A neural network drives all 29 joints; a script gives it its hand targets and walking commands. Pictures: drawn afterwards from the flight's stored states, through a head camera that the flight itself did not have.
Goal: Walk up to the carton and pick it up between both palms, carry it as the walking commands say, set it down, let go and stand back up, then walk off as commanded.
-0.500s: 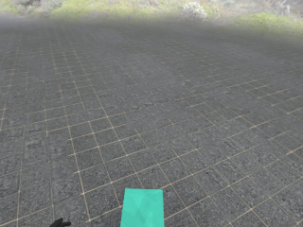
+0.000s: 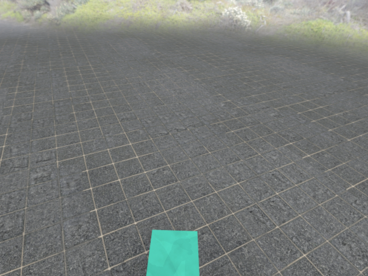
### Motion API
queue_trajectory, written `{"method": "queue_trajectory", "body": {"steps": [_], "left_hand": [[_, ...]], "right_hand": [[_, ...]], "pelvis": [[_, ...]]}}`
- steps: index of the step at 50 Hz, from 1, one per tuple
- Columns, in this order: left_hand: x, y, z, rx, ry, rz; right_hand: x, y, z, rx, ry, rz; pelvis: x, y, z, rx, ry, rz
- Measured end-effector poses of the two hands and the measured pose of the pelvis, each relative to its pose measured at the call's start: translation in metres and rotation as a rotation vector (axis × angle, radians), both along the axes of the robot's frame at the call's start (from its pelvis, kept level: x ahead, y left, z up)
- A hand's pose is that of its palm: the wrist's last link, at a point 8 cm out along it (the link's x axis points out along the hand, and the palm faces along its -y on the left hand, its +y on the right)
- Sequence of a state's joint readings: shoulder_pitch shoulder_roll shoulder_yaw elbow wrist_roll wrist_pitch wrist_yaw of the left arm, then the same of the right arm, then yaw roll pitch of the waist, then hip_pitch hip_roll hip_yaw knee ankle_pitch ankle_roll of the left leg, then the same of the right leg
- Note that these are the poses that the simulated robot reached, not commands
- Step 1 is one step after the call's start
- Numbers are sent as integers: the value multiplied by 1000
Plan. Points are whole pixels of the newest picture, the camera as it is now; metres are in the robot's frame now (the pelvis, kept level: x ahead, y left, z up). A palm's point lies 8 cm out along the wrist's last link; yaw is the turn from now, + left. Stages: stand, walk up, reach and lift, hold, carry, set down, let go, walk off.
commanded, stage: stand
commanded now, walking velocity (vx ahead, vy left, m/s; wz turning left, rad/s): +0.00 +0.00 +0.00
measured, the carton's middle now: (173, 263) +0.51 +0.03 -0.68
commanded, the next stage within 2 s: walk off in 0.26 s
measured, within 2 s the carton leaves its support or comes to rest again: neither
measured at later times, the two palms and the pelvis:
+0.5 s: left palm out of the picture +0.09 +0.27 -0.10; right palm out of the picture +0.06 -0.28 -0.10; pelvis +0.00 +0.00 +0.00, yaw +0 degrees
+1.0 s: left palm out of the picture +0.09 +0.10 -0.13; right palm out of the picture +0.00 -0.42 -0.15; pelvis -0.02 -0.14 -0.02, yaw -13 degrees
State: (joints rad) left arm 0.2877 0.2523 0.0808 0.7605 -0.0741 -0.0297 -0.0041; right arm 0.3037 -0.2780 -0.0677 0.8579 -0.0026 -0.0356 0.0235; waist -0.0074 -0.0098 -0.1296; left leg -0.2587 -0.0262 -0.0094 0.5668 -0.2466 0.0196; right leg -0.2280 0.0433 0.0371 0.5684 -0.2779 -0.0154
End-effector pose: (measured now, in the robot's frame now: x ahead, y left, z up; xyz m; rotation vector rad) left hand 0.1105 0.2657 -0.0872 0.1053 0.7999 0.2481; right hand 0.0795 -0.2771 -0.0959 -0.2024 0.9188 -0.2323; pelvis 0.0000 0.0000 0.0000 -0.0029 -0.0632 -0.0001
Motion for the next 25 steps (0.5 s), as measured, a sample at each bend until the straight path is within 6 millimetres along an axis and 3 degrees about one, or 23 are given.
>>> {"method": "queue_trajectory", "body": {"steps": [25], "left_hand": [[-19,3,-13,-4,94,15]], "right_hand": [[-19,-3,-8,-1,78,-16]], "pelvis": [[-2,0,0,0,-2,0]]}}
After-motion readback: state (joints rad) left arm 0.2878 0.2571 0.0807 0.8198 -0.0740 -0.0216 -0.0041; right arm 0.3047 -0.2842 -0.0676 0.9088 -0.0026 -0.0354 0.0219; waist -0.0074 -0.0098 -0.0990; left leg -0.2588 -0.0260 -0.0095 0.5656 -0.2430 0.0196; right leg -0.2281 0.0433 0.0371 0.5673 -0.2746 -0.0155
